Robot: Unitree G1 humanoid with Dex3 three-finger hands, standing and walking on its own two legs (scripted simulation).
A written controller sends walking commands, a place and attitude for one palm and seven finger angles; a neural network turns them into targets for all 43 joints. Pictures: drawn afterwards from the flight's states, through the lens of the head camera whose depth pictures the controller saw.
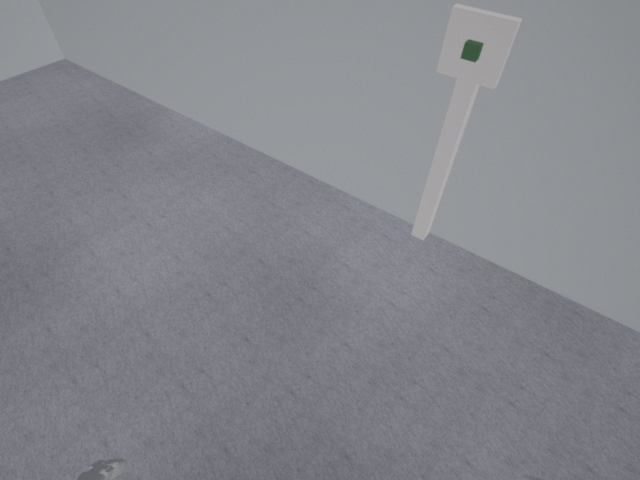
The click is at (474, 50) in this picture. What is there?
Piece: button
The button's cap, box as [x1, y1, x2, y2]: [461, 39, 483, 61]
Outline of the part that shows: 469,39 464,44 461,58 475,61 478,58 483,43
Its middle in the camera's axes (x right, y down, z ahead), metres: +0.42 -0.52 +1.07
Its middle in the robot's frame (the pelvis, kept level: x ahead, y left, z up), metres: +1.18 -0.36 +0.04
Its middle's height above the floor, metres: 0.81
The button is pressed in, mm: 0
